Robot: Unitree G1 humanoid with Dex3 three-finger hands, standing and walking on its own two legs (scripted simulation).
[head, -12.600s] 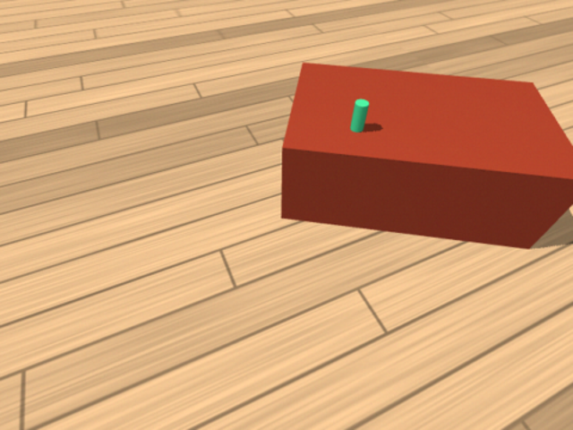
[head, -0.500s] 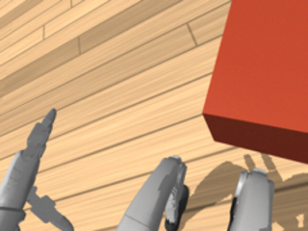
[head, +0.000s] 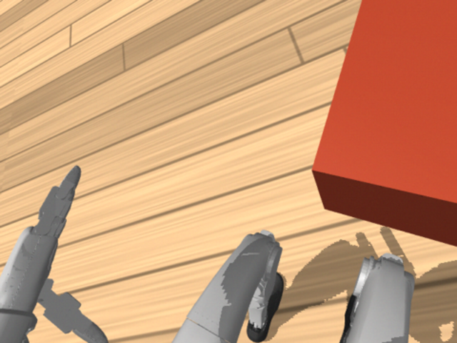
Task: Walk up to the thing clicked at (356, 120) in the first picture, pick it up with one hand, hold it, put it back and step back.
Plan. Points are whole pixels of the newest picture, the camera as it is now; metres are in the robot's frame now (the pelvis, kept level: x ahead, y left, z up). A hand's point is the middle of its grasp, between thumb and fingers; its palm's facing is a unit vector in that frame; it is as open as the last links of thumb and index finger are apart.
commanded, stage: close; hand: right
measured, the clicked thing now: out of the picture +0.54 -0.31 -0.05
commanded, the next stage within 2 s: settle in 0.32 s
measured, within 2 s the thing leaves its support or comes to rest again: leaves its support in 0.68 s
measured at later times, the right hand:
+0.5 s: hand out of the picture +0.54 -0.30 -0.06, palm faces +0.37 +0.93 +0.01, open 7.4 cm
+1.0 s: hand out of the picture +0.54 -0.31 +0.00, palm faces +0.37 +0.93 +0.00, open 7.6 cm
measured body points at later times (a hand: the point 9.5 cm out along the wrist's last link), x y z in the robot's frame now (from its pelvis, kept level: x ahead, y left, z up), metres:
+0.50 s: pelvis +0.00 +0.00 +0.00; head +0.22 -0.12 +0.38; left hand +0.20 +0.24 +0.17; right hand +0.52 -0.35 -0.05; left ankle +0.05 +0.12 -0.49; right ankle +0.07 -0.13 -0.49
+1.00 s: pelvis +0.01 +0.00 +0.03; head +0.21 -0.11 +0.42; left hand +0.19 +0.25 +0.16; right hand +0.51 -0.36 +0.00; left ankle +0.05 +0.12 -0.49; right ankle +0.07 -0.13 -0.49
